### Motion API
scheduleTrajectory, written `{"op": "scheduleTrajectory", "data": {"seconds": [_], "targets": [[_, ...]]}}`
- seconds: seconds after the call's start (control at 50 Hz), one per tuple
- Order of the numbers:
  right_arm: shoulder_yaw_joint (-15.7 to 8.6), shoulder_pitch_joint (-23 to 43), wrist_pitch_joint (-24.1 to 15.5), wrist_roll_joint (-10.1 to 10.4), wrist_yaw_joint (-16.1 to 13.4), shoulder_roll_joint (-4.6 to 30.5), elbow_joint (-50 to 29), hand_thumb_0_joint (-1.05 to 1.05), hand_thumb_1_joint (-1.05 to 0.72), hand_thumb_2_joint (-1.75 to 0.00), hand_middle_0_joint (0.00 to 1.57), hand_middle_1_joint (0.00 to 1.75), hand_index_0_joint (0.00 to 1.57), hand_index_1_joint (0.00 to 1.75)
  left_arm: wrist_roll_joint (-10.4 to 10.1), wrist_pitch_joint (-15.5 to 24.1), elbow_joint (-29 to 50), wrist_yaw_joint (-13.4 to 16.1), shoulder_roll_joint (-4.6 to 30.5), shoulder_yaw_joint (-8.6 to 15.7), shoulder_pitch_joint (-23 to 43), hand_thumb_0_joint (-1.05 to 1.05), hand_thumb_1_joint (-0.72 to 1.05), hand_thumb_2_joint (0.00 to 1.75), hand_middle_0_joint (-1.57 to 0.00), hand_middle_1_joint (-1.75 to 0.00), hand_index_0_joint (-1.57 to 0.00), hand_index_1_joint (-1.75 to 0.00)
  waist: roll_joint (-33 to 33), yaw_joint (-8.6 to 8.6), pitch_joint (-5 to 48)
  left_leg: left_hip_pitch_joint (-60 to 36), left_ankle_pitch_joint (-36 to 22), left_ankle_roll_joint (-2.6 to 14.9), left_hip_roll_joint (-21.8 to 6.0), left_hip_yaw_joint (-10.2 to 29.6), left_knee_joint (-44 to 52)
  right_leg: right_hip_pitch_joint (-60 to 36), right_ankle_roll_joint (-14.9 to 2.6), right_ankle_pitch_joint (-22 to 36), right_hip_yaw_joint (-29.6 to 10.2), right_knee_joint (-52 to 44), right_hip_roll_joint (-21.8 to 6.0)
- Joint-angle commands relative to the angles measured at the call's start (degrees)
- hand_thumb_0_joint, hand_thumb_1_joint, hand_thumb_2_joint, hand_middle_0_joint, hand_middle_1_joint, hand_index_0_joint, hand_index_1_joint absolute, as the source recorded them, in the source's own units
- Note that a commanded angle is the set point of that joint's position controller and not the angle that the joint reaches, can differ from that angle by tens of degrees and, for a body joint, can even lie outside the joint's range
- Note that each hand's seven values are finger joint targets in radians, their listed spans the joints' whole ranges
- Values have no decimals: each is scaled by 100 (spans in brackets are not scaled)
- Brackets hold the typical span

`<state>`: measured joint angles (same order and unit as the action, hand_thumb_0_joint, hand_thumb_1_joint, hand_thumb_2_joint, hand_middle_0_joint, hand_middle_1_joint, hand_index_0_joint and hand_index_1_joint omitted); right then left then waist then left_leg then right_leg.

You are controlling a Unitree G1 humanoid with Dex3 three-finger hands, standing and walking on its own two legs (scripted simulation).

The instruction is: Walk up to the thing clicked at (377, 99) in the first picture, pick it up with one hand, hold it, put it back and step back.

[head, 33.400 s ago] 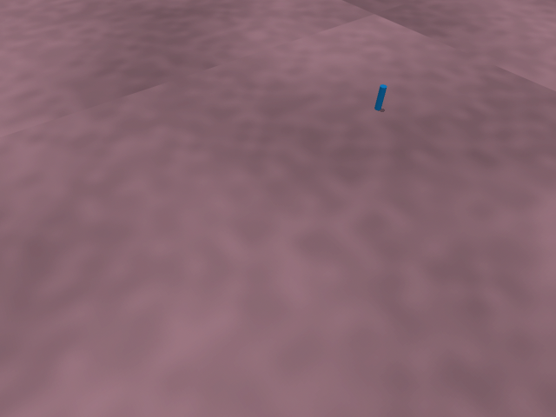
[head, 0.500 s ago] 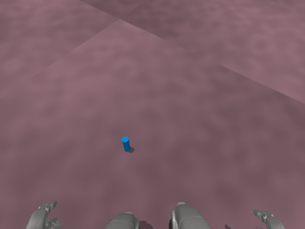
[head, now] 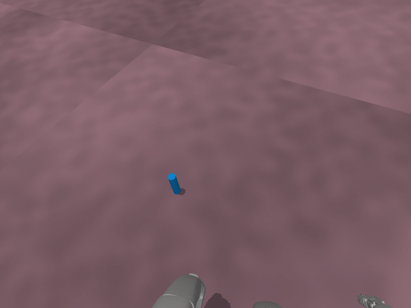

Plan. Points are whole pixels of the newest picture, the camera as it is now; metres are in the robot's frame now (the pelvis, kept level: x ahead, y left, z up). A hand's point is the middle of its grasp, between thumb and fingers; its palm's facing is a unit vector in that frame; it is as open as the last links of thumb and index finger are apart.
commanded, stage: step back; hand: left
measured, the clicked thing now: (174, 184) +0.75 +0.26 -0.69
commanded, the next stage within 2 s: stand in 1.76 s
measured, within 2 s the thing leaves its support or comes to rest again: neither
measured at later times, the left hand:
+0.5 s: hand out of the picture -0.09 +0.30 -0.15, palm faces +0.05 -0.92 -0.39, open 7.3 cm
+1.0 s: hand out of the picture -0.21 +0.31 -0.15, palm faces +0.07 -0.92 -0.38, open 7.4 cm
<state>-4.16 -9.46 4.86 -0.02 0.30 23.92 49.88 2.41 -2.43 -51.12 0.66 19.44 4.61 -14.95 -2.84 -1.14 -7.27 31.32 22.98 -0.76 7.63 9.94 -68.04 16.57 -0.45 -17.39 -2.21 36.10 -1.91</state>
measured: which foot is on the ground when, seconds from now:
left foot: up 0.00-0.20, down 0.22-0.60, up 0.62-0.84, down 0.86-1.00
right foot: down 0.00-0.24, up 0.26-0.54, down 0.56-0.88, up 0.90-1.00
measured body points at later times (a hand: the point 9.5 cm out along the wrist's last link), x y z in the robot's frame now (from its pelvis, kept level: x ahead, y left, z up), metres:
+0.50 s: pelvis -0.17 +0.02 +0.00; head -0.11 +0.04 +0.44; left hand -0.09 +0.35 -0.13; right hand -0.02 -0.28 -0.11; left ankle -0.12 +0.15 -0.73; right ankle -0.21 -0.11 -0.68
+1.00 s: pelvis -0.27 +0.03 +0.00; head -0.26 +0.04 +0.45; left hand -0.21 +0.36 -0.12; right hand -0.20 -0.27 -0.12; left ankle -0.28 +0.15 -0.73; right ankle -0.24 -0.10 -0.71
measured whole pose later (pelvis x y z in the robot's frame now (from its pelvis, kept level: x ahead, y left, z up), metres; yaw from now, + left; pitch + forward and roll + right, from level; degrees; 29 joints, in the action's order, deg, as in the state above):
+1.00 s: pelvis -0.27 +0.03 +0.00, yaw +3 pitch -3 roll +1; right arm -2.3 -14.5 -0.7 -2.3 0.8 18.9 56.6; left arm 1.4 -1.7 -54.1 -0.9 23.2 4.3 -11.9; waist 2.3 -0.4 -3.1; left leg 10.4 18.6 1.1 1.5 1.7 -31.3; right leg 20.2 -0.9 -26.3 -1.3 46.5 -1.6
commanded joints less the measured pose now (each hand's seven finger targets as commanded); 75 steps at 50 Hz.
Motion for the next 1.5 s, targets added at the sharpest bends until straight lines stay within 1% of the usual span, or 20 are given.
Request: {"op": "scheduleTrajectory", "data": {"seconds": [0.0,0.08,0.18,0.22,0.24,0.26,0.32,0.52,0.56,0.6,0.68,0.82,0.88,0.9,1.1,1.14,1.18,1.36,1.44,1.48], "targets": [[-181,-91,-202,-22,-157,944,-417,0,-90,-90,20,30,20,30,45,269,920,166,1502,418,648,0,90,90,-20,-30,-20,-30,1107,15,544,26,207,-136,-61,-51,63,-455,-832,1141,-817,-1184,-961],[-104,115,-282,-100,-182,750,-542,0,-90,-90,20,30,20,30,6,182,787,250,1531,431,170,0,90,90,-20,-30,-20,-30,1446,-350,943,27,882,-142,-469,-379,1704,-1789,-1093,2562,-935,-647,-1342],[-258,-958,-300,-158,-143,957,-50,0,-90,-90,20,30,20,30,-150,16,1025,193,1632,315,897,0,90,90,-20,-30,-20,-30,1254,219,1271,-1842,-1080,178,-578,-1024,4399,-670,-636,2113,-607,132,-1096],[-416,-536,-267,-296,-93,1729,-264,0,-90,-90,20,30,20,30,-240,-2,1082,205,1211,170,764,0,90,90,-20,-30,-20,-30,-979,151,1002,-2205,-2243,1042,-2450,1697,4764,1329,-66,-1144,300,1821,432],[-454,-310,-265,-255,-53,2135,-389,0,-90,-90,20,30,20,30,-181,2,1107,283,1464,317,1226,0,90,90,-20,-30,-20,-30,-1293,483,881,-1150,-2167,1910,-3057,2351,5055,960,20,-2283,-309,2874,585],[-411,-66,-310,-275,-73,1934,-383,0,-90,-90,20,30,20,30,-140,6,1001,284,1567,342,1346,0,90,90,-20,-30,-20,-30,-974,419,499,-573,-2065,1950,-3014,2303,5107,760,-4,-2139,-733,3417,572],[-171,652,-331,-294,-144,1187,-563,0,-90,-90,20,30,20,30,-285,-16,640,192,1430,302,563,0,90,90,-20,-30,-20,-30,-492,-174,455,-1177,-2683,1204,-1945,246,4480,1191,-85,-1075,-783,4010,786],[-232,233,-191,-113,-115,1272,-511,0,-90,-90,20,30,20,30,-84,329,267,96,1156,180,11,0,90,90,-20,-30,-20,-30,-609,52,1524,-2663,-2709,1113,-1920,-133,3158,-370,23,94,365,-1469,386],[-121,340,-200,-65,-94,942,-597,0,-90,-90,20,30,20,30,47,377,162,101,1615,317,-57,0,90,90,-20,-30,-20,-30,192,7,1444,-986,-1343,629,-1413,-361,2651,-1329,-362,428,-1006,-1352,-249],[-174,714,-197,-106,-195,949,-720,0,-90,-90,20,30,20,30,82,356,451,102,2545,509,525,0,90,90,-20,-30,-20,-30,1816,-324,767,-497,1175,53,-629,-74,873,462,-1763,163,-3315,-1853,-2326],[-137,269,-284,-2,-129,851,-296,0,-90,-90,20,30,20,30,23,385,504,125,1606,306,993,0,90,90,-20,-30,-20,-30,839,138,441,-771,388,91,-248,-178,460,439,-1116,1367,-1044,-1139,-1115],[-148,-235,-641,-162,-102,647,28,0,-90,-90,20,30,20,30,32,238,400,-42,1619,301,563,0,90,90,-20,-30,-20,-30,1341,10,814,-1988,-332,71,-532,-1110,5091,-488,-754,-108,-822,-471,-843],[-318,28,-790,-295,-145,1551,-66,0,-90,-90,20,30,20,30,-120,193,328,-35,1131,127,373,0,90,90,-20,-30,-20,-30,-261,-52,680,-2646,975,1157,-2757,2320,5450,1641,-40,-1334,43,1249,32],[-386,88,-781,-216,-120,1796,5,0,-90,-90,20,30,20,30,-58,231,297,-29,1569,215,890,0,90,90,-20,-30,-20,-30,-356,199,241,-1322,1748,1511,-2965,2491,5676,978,-62,-1488,-256,1460,-246],[-169,281,-666,-139,-33,925,-1,0,-90,-90,20,30,20,30,-30,445,-236,-132,1263,245,210,0,90,90,-20,-30,-20,-30,-323,-214,472,-860,379,567,-1455,-139,4190,-1297,-162,25,439,-1166,301],[-20,239,-682,-80,-66,442,-164,0,-90,-90,20,30,20,30,47,520,-276,-49,1846,388,-153,0,90,90,-20,-30,-20,-30,1322,-383,683,472,604,150,-483,-838,2202,-1991,-737,-1183,-2145,-2094,-1159],[-165,-45,-681,-147,-133,973,30,0,-90,-90,20,30,20,30,9,513,-17,-67,2149,439,493,0,90,90,-20,-30,-20,-30,1069,-167,222,-104,1024,95,-847,-451,1411,-622,-1525,-1807,-3002,-2329,-2194],[-130,-507,-787,-141,-110,598,495,0,-90,-90,20,30,20,30,-182,470,42,-46,1468,89,999,0,90,90,-20,-30,-20,-30,967,290,905,-2297,-1688,134,-769,-1141,4407,-297,-528,2600,-265,-439,-845],[-211,341,-766,-142,-159,1390,289,0,-90,-90,20,30,20,30,-278,280,-186,3,1298,12,620,0,90,90,-20,-30,-20,-30,-471,-10,1023,-1695,-1949,1354,-2592,805,4717,-387,-69,-901,212,390,23],[-149,526,-729,-177,-141,1217,361,0,-90,-90,20,30,20,30,-218,306,-304,-19,1264,-10,665,0,90,90,-20,-30,-20,-30,-462,-100,793,-1610,-1810,1038,-2267,328,4706,-513,-142,-657,162,-140,-39]]}}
